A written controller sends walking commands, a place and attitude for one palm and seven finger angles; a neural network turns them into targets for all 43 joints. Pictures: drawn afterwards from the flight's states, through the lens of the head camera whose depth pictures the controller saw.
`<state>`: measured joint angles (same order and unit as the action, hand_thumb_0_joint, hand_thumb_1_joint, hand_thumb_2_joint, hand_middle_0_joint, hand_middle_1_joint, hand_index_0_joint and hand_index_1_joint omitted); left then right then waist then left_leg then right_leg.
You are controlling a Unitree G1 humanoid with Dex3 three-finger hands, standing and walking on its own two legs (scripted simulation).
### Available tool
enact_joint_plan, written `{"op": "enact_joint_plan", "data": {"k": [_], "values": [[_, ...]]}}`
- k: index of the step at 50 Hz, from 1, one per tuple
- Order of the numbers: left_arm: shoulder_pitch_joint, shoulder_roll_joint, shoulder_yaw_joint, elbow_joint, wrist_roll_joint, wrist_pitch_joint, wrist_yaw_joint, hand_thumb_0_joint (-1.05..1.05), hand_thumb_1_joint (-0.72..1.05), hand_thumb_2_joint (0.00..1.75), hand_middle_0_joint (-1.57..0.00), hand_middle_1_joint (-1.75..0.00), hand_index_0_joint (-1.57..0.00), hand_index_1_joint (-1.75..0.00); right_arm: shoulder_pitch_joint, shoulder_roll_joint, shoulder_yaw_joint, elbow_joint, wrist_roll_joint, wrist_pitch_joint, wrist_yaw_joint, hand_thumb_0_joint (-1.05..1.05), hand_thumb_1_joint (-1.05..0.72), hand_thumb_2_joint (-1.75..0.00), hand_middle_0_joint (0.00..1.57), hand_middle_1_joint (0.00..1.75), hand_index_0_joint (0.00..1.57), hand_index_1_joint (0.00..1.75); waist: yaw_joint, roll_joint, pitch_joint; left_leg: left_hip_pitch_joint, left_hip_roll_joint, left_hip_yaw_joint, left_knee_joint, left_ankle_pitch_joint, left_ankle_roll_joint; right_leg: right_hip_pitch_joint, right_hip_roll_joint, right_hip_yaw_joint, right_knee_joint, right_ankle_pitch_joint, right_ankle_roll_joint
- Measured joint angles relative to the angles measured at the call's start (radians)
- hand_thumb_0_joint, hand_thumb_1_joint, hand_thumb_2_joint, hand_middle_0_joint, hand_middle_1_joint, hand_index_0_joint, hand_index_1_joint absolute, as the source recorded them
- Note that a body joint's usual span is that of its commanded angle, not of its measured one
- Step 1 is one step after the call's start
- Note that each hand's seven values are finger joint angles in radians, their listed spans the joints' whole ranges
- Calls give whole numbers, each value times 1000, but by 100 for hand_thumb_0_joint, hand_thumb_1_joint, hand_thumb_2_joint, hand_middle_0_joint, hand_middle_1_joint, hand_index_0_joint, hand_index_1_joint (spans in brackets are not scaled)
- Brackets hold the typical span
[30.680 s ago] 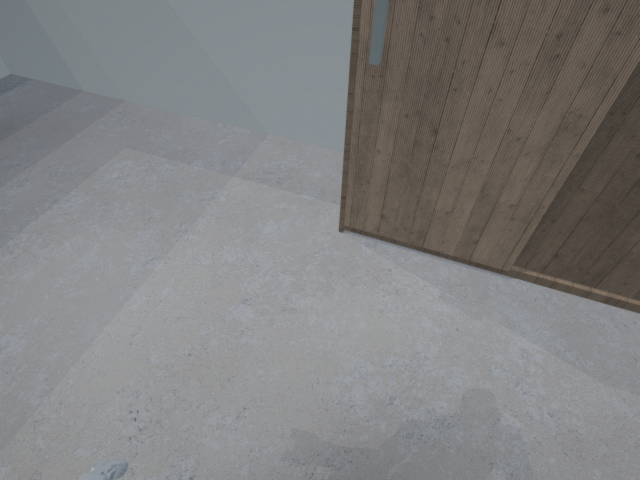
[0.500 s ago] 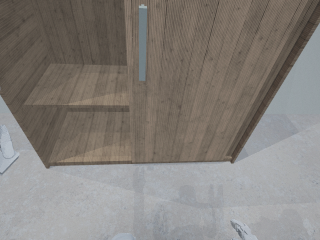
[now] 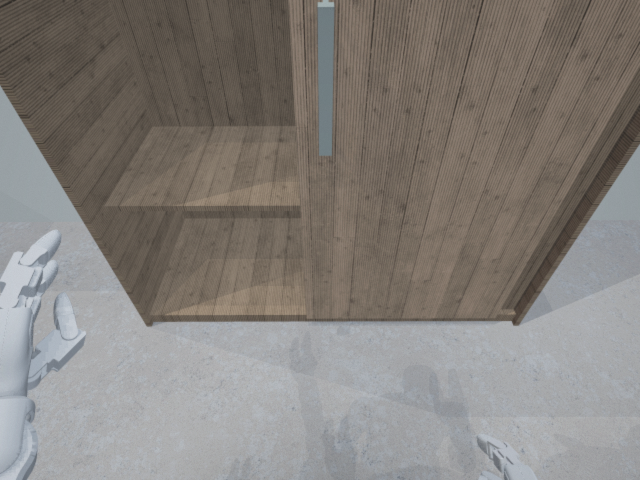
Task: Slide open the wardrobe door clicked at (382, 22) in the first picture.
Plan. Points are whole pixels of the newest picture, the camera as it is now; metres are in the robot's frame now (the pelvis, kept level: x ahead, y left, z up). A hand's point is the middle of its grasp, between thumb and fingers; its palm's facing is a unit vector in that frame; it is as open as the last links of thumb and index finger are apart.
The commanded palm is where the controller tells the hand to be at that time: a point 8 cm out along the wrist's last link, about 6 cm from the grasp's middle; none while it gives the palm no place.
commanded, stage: let the arm hang, fingers relaxed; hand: left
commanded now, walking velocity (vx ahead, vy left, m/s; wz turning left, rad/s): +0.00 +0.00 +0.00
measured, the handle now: (325, 83) +0.77 +0.06 +0.16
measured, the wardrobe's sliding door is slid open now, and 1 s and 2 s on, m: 0.57 0.57 0.57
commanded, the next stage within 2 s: look to check the result in 1.04 s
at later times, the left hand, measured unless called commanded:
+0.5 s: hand out of the picture +0.02 +0.22 -0.16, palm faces -0.05 -0.97 -0.23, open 7.2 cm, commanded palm none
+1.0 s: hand out of the picture +0.08 +0.22 -0.16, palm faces -0.06 -0.98 -0.19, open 7.3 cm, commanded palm none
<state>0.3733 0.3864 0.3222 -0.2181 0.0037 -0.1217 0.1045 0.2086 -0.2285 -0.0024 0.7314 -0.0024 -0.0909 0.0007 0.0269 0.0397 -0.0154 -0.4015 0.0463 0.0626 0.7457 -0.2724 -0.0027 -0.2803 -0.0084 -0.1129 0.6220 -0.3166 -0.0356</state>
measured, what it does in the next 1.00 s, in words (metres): shifts its weight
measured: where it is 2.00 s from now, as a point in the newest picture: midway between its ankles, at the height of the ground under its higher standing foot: outside the picture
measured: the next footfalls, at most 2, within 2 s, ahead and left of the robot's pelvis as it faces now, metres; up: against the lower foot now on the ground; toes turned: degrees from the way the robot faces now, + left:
none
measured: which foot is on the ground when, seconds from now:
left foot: down 0.00-1.00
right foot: down 0.00-1.00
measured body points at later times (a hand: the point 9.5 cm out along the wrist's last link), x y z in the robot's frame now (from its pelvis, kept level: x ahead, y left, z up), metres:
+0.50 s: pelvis +0.02 +0.02 +0.02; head +0.06 +0.02 +0.47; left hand +0.03 +0.27 -0.14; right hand +0.01 -0.22 -0.14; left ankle +0.04 +0.12 -0.72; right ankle +0.01 -0.10 -0.72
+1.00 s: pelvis +0.03 +0.04 +0.02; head +0.06 +0.05 +0.47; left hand +0.08 +0.27 -0.14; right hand +0.05 -0.20 -0.13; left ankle +0.04 +0.12 -0.72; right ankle +0.01 -0.10 -0.72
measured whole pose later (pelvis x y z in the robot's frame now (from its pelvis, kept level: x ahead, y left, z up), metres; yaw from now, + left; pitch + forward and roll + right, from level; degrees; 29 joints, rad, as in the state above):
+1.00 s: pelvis +0.03 +0.04 +0.02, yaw -2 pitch -1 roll +0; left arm 0.18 0.19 -0.01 1.13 0.02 0.00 0.02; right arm 0.19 -0.17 0.01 1.14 -0.02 0.01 -0.01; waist -0.01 -0.02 0.05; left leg -0.18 -0.01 0.12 0.39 -0.20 0.05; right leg -0.13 -0.05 -0.06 0.37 -0.23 0.03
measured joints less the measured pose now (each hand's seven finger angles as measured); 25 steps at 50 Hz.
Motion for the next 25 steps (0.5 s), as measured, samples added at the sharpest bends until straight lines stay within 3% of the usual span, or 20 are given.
{"op": "enact_joint_plan", "data": {"k": [2,4,9,10,11,16,25], "values": [[-80,-38,-90,258,15,72,-42,1,90,90,-20,-30,-20,-30,-12,-41,-9,27,-11,50,13,1,-90,-90,20,30,20,30,-18,38,-37,-2,3,-19,-25,-59,20,-58,-10,-17,96,-56,12],[-139,-81,-167,526,25,139,-71,1,91,90,-19,-30,-19,-29,-37,-50,-8,64,-27,92,12,1,-90,-90,20,30,20,30,-33,31,-30,-17,-11,-10,13,-78,21,-73,-26,-5,134,-70,18],[-152,-196,-325,984,28,200,-109,1,92,90,-19,-30,-19,-29,-35,-11,12,127,-36,122,8,1,-90,-90,20,30,20,30,-72,-53,36,44,-21,14,-77,-21,14,-32,-32,16,72,-48,15],[-145,-220,-337,1040,21,197,-108,1,92,90,-19,-30,-19,-29,-28,-2,16,144,-35,123,6,1,-91,-90,20,30,20,30,-74,-68,51,57,-20,14,-104,-9,13,-19,-28,16,44,-34,16],[-146,-228,-307,1066,3,179,-88,-1,97,90,-20,-30,-20,-29,-15,8,17,163,-34,122,2,1,-91,-90,20,30,20,30,-71,-80,63,64,-16,8,-128,5,12,-7,-22,10,10,-16,15],[-153,-178,-309,1169,14,142,-90,-5,103,89,-21,-30,-21,-30,32,34,17,269,-31,132,-6,1,-91,-90,20,30,20,30,-41,-84,98,98,-6,-4,-229,59,9,50,-1,-5,-135,59,12],[-137,-160,-325,1313,14,140,-87,0,94,90,-20,-30,-20,-30,38,52,9,357,-19,127,-12,1,-91,-90,20,30,20,30,-42,-39,107,157,-21,22,-313,83,24,101,-10,19,-222,96,31]]}}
